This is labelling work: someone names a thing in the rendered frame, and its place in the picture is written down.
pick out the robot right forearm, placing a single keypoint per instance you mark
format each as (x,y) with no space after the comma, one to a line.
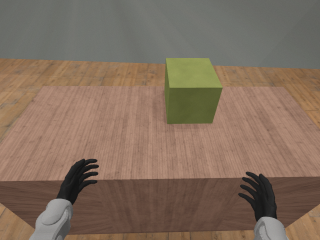
(269,228)

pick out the robot right hand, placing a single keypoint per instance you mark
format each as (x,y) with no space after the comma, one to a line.
(263,204)

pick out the robot left hand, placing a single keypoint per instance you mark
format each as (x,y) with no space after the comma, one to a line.
(74,180)

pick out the carton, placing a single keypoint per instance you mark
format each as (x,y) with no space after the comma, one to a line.
(192,91)

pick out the robot left forearm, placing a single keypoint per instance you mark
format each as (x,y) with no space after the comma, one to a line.
(54,222)

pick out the pedestal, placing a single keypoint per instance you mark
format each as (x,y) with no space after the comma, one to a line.
(155,177)

